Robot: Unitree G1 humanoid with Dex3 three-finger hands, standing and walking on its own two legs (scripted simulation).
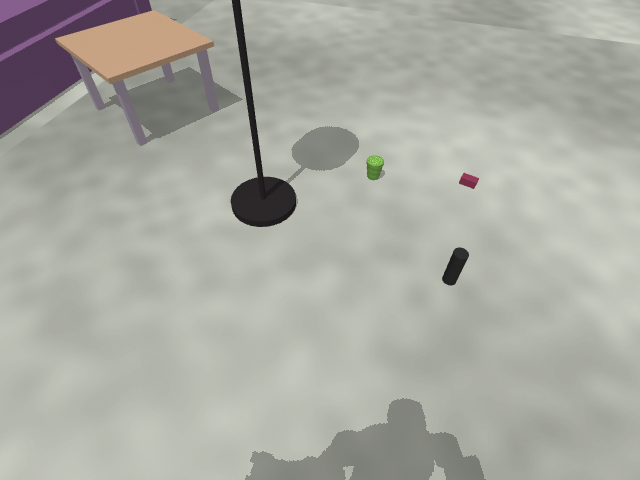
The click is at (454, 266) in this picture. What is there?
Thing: slim round
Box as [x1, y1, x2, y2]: [442, 248, 468, 284]
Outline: 463,248 456,248 453,251 442,277 443,281 447,284 453,284 455,282 468,256 467,251
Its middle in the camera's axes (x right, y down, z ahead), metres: +0.50 +0.10 +1.46
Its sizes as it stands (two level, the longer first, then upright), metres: 0.054 0.054 0.166
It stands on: the floor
